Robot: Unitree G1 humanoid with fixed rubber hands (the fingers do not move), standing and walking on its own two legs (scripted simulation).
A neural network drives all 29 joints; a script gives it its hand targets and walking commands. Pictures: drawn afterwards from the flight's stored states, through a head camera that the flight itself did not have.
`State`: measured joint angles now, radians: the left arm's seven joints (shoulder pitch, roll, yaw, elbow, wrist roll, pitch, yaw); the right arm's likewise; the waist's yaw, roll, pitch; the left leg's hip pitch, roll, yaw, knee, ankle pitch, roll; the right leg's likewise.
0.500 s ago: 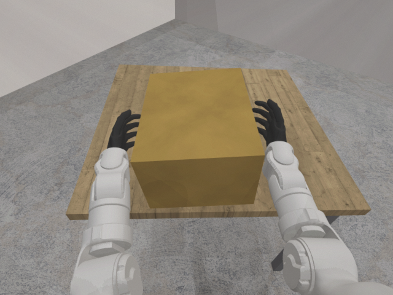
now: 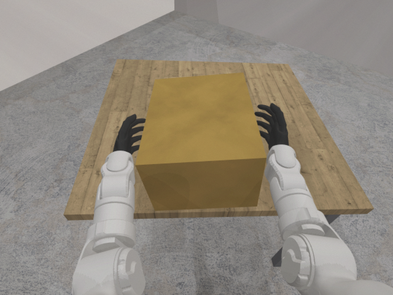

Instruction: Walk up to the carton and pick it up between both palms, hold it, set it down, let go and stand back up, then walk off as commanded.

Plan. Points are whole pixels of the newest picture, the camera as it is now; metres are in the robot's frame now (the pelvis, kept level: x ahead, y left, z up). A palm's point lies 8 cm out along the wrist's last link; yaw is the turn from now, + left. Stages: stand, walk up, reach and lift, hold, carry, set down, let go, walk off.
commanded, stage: set down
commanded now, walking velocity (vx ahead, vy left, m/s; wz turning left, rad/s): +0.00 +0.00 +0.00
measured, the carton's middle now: (201, 137) +0.45 -0.01 +0.05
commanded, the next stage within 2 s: none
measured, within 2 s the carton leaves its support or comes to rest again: rests again in 1.86 s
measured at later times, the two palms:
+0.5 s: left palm (131, 154) +0.40 +0.15 +0.05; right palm (274, 146) +0.40 -0.17 +0.08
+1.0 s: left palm (133, 157) +0.40 +0.15 +0.04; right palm (274, 149) +0.39 -0.18 +0.07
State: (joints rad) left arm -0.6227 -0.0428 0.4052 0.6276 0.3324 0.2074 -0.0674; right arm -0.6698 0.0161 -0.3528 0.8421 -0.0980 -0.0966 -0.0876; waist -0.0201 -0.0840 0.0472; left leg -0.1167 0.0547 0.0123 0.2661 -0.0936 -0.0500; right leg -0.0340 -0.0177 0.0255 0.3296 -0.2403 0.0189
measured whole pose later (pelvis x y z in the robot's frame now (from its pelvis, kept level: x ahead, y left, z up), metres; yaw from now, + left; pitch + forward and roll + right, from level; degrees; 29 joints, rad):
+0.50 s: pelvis +0.02 +0.00 +0.00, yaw -1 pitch -1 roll +1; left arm -0.61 -0.05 0.43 0.71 0.34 0.11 -0.06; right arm -0.65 0.02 -0.37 0.87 -0.12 -0.15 -0.08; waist -0.02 -0.07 0.06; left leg -0.13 0.06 0.03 0.27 -0.11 -0.05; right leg -0.06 -0.02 0.04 0.33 -0.26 0.02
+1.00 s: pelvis +0.02 +0.00 +0.00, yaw -1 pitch +0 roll +1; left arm -0.60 -0.05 0.44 0.77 0.34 -0.01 -0.05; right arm -0.64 0.04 -0.42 0.90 -0.18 -0.24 -0.07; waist -0.02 -0.07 0.06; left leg -0.15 0.06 0.03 0.27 -0.12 -0.05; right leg -0.07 -0.02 0.04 0.33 -0.26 0.02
